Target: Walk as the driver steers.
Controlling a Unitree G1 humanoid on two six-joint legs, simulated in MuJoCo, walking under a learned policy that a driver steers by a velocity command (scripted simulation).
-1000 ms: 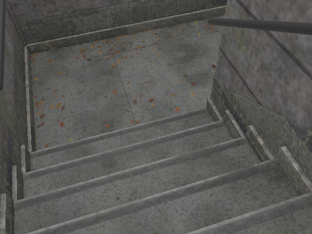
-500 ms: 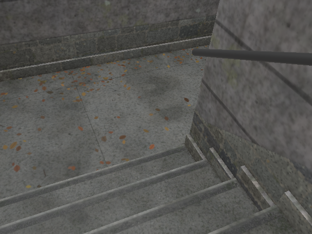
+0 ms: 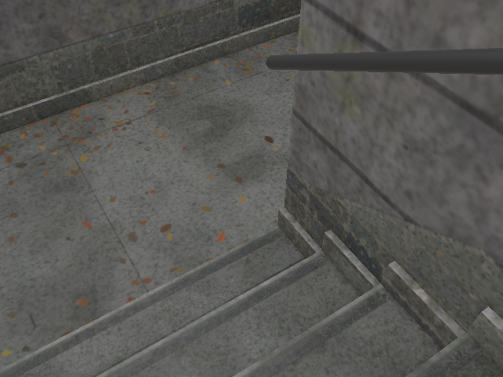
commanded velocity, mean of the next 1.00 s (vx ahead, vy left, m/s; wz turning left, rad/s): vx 0.16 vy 0.00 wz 0.42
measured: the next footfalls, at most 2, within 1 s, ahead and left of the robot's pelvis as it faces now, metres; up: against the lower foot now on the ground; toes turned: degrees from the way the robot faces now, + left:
right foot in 0.02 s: +0.17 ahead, -0.08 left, -0.17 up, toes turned -4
left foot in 0.56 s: +0.39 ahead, +0.12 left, -0.34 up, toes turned +13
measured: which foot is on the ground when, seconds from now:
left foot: down 0.00-0.02, up 0.04-0.54, down 0.56-1.00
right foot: up 0.00-0.00, down 0.02-0.56, up 0.58-1.00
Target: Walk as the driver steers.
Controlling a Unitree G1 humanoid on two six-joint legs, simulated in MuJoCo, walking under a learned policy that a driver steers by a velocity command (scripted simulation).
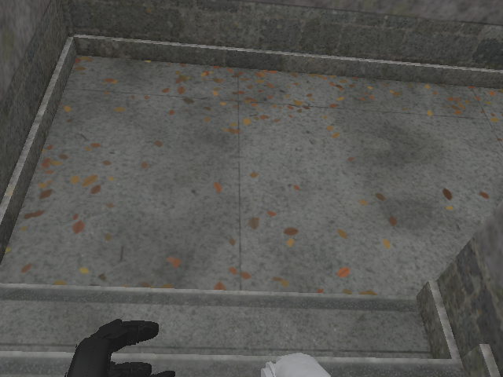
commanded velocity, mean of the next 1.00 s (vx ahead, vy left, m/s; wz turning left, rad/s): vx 0.34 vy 0.00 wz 0.09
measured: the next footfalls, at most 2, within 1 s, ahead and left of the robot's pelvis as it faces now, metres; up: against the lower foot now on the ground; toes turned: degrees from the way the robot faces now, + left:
right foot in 0.28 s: -0.10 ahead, -0.15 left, +0.17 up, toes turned +5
left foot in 0.86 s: +0.18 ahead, -0.01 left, +0.00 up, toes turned +2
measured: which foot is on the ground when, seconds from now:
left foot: down 0.00-0.28, up 0.30-0.84, down 0.86-1.00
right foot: up 0.00-0.26, down 0.28-0.88, up 0.90-1.00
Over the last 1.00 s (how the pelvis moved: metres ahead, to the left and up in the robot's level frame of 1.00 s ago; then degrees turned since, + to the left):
0.27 0.00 -0.24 27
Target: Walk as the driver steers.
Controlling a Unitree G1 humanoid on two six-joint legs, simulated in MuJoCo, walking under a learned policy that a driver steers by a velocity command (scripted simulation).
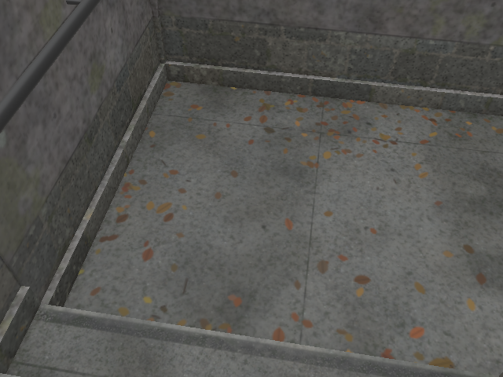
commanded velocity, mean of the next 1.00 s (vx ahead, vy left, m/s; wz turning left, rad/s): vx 0.06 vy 0.00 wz -0.50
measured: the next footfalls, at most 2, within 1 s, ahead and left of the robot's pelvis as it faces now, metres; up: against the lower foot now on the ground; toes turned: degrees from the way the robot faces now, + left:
right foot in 0.38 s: +0.27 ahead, -0.14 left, -0.17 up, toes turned -12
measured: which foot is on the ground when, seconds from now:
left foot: down 0.00-0.38, up 0.40-1.00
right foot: up 0.00-0.36, down 0.38-1.00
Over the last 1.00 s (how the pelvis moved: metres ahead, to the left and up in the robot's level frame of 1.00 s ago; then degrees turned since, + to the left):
0.16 -0.07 0.02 0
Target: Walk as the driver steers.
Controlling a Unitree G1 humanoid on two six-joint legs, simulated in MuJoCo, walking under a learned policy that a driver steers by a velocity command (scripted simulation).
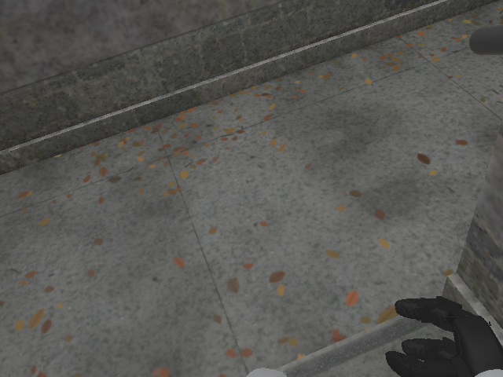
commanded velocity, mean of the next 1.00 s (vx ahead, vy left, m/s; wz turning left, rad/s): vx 0.34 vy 0.00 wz -0.08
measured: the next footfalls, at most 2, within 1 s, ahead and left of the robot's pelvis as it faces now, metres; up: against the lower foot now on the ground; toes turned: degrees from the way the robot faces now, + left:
left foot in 0.28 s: -0.13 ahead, +0.17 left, +0.17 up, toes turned -2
right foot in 0.90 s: +0.20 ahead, +0.03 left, +0.00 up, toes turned +1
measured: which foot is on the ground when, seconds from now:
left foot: up 0.00-0.26, down 0.28-0.90, up 0.92-1.00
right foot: down 0.00-0.28, up 0.30-0.88, down 0.90-1.00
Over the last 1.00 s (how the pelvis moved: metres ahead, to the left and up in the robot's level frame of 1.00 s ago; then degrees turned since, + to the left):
0.14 -0.01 -0.18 -30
